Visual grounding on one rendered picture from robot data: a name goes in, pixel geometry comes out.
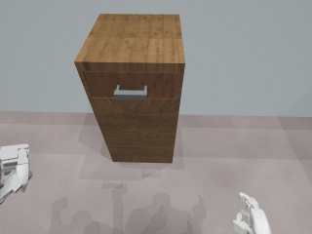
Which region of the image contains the robot left hand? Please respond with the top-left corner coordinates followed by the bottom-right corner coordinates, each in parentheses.
top-left (0, 143), bottom-right (33, 205)

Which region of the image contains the cabinet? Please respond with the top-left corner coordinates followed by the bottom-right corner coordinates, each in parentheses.
top-left (74, 14), bottom-right (185, 164)

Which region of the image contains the robot right hand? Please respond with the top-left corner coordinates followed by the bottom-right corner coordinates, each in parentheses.
top-left (233, 192), bottom-right (272, 234)

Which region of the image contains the handle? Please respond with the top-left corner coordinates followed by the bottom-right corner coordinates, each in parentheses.
top-left (113, 85), bottom-right (147, 100)

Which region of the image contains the drawer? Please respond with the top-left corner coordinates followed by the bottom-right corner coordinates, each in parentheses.
top-left (84, 70), bottom-right (177, 98)

